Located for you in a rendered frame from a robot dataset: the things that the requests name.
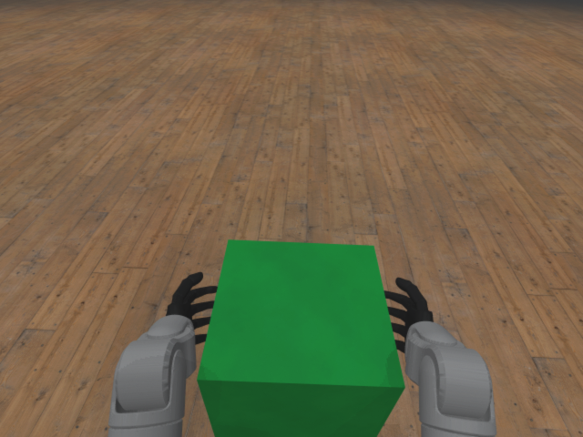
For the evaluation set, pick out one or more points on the right robot hand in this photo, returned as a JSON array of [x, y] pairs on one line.
[[416, 306]]

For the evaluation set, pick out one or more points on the right robot forearm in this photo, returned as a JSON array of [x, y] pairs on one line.
[[455, 387]]

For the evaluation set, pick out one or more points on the left robot hand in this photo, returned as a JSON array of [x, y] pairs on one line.
[[183, 297]]

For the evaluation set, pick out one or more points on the left robot forearm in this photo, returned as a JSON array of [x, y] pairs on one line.
[[149, 386]]

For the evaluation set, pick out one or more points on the carton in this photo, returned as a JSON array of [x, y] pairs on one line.
[[300, 343]]

